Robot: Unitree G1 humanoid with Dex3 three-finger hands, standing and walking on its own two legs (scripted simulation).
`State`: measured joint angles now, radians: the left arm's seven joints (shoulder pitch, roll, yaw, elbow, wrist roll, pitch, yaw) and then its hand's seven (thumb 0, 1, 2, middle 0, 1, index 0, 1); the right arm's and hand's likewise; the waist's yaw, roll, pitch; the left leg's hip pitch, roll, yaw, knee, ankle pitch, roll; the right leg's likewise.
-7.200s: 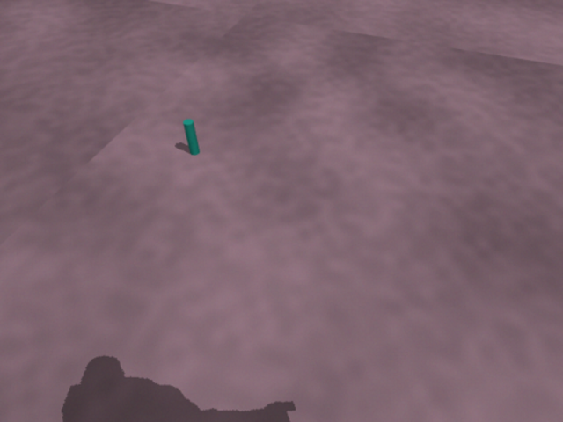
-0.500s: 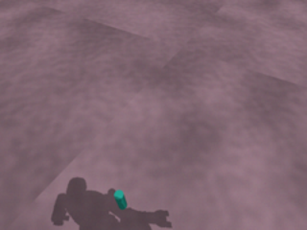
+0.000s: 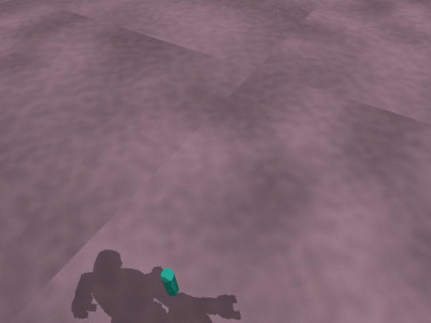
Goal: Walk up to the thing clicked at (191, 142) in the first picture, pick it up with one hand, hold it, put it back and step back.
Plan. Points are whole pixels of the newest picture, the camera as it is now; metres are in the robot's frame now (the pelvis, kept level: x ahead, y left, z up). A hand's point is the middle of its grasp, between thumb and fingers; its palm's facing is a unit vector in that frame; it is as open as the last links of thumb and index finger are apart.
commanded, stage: stand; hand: left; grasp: from the side
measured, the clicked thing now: (170, 283) +0.38 +0.19 -0.68
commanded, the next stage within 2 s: go down in 0.78 s
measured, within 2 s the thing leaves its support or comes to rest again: neither
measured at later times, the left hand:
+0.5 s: hand out of the picture +0.07 +0.25 -0.15, palm faces -0.02 -0.94 -0.35, open 7.4 cm
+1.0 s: hand out of the picture +0.11 +0.25 -0.16, palm faces +0.04 -0.94 -0.33, open 8.3 cm
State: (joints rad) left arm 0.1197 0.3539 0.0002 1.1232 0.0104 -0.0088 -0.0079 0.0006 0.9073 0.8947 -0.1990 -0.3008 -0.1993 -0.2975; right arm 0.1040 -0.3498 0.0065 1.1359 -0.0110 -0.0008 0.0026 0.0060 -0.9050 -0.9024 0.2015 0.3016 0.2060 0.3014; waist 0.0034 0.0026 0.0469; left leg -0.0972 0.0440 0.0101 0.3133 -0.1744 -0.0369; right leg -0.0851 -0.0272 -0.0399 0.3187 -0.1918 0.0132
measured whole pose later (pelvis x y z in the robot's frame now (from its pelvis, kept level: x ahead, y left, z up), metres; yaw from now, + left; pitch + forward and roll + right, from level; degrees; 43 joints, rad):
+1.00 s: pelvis -0.01 +0.00 -0.01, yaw +0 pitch +1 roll +0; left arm 0.06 0.32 0.06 1.07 -0.01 -0.03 0.01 0.00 0.80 0.79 -0.15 -0.22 -0.14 -0.21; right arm 0.18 -0.33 0.00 0.94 0.04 -0.03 -0.03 0.01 -0.95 -0.91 0.20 0.30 0.20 0.30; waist -0.01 0.01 0.06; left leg -0.23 0.04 0.00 0.43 -0.21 -0.03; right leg -0.21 -0.03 -0.04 0.42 -0.22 0.01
